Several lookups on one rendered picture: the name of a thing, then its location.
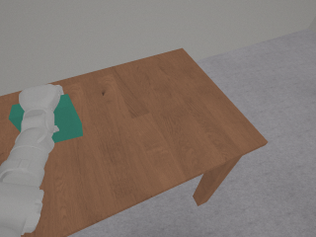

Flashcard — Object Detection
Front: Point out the sponge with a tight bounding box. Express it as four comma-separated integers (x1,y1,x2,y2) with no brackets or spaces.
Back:
9,94,83,143

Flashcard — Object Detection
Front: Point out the left robot hand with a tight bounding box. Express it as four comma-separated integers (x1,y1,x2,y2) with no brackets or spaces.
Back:
19,84,64,133

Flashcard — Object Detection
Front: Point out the left robot forearm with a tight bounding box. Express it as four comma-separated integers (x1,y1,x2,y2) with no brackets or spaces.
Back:
0,106,55,188

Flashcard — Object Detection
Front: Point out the table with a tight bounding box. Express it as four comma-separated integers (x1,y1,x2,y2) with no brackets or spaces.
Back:
0,48,268,237

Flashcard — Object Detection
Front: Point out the left robot upper arm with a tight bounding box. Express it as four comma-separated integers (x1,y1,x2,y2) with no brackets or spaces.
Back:
0,182,44,237

